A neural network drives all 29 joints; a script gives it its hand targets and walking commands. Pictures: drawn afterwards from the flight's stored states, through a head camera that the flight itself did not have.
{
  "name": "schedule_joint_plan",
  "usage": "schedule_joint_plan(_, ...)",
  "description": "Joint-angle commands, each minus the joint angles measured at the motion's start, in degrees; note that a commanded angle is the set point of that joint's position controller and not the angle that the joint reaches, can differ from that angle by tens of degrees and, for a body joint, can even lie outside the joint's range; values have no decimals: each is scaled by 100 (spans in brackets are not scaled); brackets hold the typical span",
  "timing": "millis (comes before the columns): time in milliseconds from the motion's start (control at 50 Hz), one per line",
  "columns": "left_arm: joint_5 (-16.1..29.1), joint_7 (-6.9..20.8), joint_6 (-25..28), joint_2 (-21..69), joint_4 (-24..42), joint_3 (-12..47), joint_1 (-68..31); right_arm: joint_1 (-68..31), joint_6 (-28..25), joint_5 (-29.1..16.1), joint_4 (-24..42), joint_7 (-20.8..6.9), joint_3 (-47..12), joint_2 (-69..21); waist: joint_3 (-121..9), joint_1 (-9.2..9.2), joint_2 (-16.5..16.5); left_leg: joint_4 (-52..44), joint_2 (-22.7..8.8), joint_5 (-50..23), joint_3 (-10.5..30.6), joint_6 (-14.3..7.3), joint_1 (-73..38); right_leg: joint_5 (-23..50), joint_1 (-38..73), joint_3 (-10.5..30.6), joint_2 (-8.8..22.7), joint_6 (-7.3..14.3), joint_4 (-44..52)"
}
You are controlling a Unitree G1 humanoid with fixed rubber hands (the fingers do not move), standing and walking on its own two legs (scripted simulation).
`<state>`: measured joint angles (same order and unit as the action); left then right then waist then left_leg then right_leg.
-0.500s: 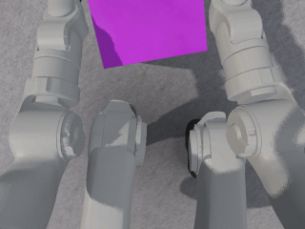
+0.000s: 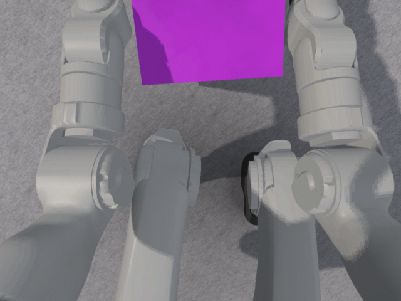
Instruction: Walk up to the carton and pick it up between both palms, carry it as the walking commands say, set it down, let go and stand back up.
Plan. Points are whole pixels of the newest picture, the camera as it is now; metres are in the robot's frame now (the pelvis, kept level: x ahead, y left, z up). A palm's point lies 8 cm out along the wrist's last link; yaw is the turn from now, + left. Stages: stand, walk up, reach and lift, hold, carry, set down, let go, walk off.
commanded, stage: reach and lift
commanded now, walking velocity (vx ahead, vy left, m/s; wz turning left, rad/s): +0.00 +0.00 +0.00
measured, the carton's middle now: out of the picture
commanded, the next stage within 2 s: none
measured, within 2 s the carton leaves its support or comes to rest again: neither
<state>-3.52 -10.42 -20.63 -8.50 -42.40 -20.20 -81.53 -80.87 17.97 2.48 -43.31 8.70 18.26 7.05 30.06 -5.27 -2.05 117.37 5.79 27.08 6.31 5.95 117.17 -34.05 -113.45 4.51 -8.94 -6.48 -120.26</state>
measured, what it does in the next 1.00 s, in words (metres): rises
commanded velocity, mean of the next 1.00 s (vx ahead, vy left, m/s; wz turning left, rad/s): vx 0.00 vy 0.00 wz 0.00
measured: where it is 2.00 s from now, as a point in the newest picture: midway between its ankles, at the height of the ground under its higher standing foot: (207, 191)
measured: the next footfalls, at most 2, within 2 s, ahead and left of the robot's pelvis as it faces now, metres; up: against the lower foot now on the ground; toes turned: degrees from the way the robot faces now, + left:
none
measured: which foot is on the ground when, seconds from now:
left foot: down 0.00-1.00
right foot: down 0.00-1.00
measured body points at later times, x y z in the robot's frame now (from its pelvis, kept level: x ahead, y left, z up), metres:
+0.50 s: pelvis -0.01 -0.01 +0.04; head +0.34 +0.03 +0.32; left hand +0.52 +0.20 -0.08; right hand +0.55 -0.07 -0.08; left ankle +0.15 +0.14 -0.38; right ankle +0.13 -0.13 -0.38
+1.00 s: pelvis -0.01 -0.01 +0.09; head +0.31 +0.03 +0.39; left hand +0.50 +0.19 -0.01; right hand +0.53 -0.07 -0.01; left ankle +0.15 +0.14 -0.38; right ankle +0.13 -0.13 -0.38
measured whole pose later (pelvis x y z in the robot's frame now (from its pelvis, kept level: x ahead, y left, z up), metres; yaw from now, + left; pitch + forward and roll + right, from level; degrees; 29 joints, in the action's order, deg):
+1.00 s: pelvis -0.01 -0.01 +0.09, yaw +1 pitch +20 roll -1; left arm -6.4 -9.0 -26.3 -3.3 -30.4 -22.6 -71.8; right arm -71.4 23.3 5.7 -32.3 7.5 20.5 1.6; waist 30.0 -4.9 -1.2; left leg 100.3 6.4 24.4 7.7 6.6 95.8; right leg -30.5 -93.2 5.3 -8.8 -4.7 -103.7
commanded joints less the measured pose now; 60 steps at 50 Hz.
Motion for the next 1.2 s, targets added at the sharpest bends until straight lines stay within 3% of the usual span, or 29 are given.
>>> schedule_joint_plan(0,936,1705,212,6330,1030,3002,-4073,-4277,-74,-676,716,-1479,-2739,-6038,-12165,-241,204,-1056,215,-1895,-1293,-243,-5193,1260,2629,-1127,-185,504,1303)
schedule_joint_plan(60,967,1737,160,6400,1178,3187,-3908,-4207,-43,-697,979,-1454,-2895,-6171,-12579,-239,174,-1070,217,-2184,-1313,-229,-5386,1508,2896,-1125,-195,447,1320)
schedule_joint_plan(160,1156,1720,128,6511,1774,3705,-4155,-3847,31,-636,1175,-1380,-3099,-6364,-13038,7,239,-1185,280,-2350,-1248,-165,-5583,1736,3201,-1097,-258,495,1425)
schedule_joint_plan(280,1147,1665,-74,6570,1720,3712,-3876,-4152,160,-728,1707,-1329,-3331,-6238,-13128,-104,183,-1460,352,-2075,-1250,-169,-5800,1538,3597,-1013,-280,476,1715)
schedule_joint_plan(360,1058,1646,-136,6508,1538,3531,-3782,-4343,250,-802,1673,-1342,-3444,-6298,-12929,-297,-77,-1674,343,-1697,-1234,-248,-5778,1250,3692,-974,-256,423,1913)
schedule_joint_plan(380,1039,1656,-151,6530,1453,3521,-3753,-4231,268,-745,1545,-1344,-3399,-6346,-12803,-258,-100,-1677,338,-1596,-1261,-237,-5699,1182,3684,-937,-250,443,1997)
schedule_joint_plan(440,966,1695,-195,6643,1246,3337,-3673,-4384,260,-772,1502,-1378,-3305,-6301,-12562,-395,-36,-1872,337,-1355,-1226,-277,-5699,972,3640,-893,-232,444,2173)
schedule_joint_plan(480,937,1725,-190,6734,1246,3378,-3810,-4050,276,-635,1064,-1427,-3091,-6464,-12368,-246,45,-1958,319,-1187,-1236,-235,-5627,920,3554,-925,-232,497,2263)
schedule_joint_plan(520,920,1764,-190,6764,1222,3307,-3859,-4028,289,-589,914,-1466,-2985,-6481,-12261,-234,51,-2090,311,-1016,-1175,-246,-5699,813,3465,-958,-218,488,2330)
schedule_joint_plan(560,864,1784,-243,6835,1172,3303,-3753,-4263,268,-606,1173,-1477,-2994,-6399,-12545,-251,168,-2122,339,-1178,-1231,-235,-5962,935,3603,-962,-239,487,2428)
schedule_joint_plan(600,849,1815,-271,6900,1106,3288,-3757,-4117,289,-555,996,-1506,-2909,-6465,-12452,-181,226,-2190,323,-1025,-1212,-218,-5936,808,3551,-959,-222,501,2501)
schedule_joint_plan(640,887,1815,-265,6872,1489,3348,-3972,-4269,319,-657,1246,-1501,-3002,-6610,-12950,-239,221,-2215,363,-1129,-1252,-233,-6129,966,3924,-927,-249,472,2524)
schedule_joint_plan(680,966,1819,-313,6975,1485,3450,-3975,-4326,340,-646,1368,-1482,-3058,-6569,-13060,-101,159,-2259,360,-1034,-1247,-221,-6183,907,4081,-924,-246,473,2605)
schedule_joint_plan(740,989,1827,-363,7006,1607,3584,-4029,-4028,408,-571,1191,-1502,-2979,-6591,-12946,-22,341,-2395,342,-1001,-1223,-175,-6290,926,4100,-877,-239,533,2740)
schedule_joint_plan(800,1020,1811,-378,7071,1615,3673,-3957,-4006,431,-619,1206,-1520,-3082,-6671,-13031,-3,296,-2514,342,-1005,-1177,-172,-6431,925,4229,-895,-248,516,2804)
schedule_joint_plan(940,1001,1773,-400,7182,1671,3713,-3528,-4056,433,-759,1613,-1502,-3442,-6804,-13254,-164,122,-2753,407,-1144,-1150,-208,-6766,1051,4700,-827,-262,456,3027)
schedule_joint_plan(1040,956,1790,-392,7219,1551,3630,-3422,-3835,444,-719,1400,-1509,-3404,-6851,-12988,-249,73,-2969,420,-1157,-1154,-229,-6722,1050,4881,-739,-251,488,3286)
schedule_joint_plan(1100,927,1804,-378,7266,1539,3658,-3313,-3638,446,-659,1252,-1513,-3369,-6918,-12838,-140,52,-3040,417,-1019,-1123,-213,-6760,959,4892,-765,-251,462,3352)
schedule_joint_plan(1180,940,1793,-382,7348,1765,3752,-3219,-3685,418,-724,1595,-1481,-3452,-6879,-13207,-160,128,-3200,435,-1277,-1102,-204,-7194,1196,5262,-733,-277,464,3514)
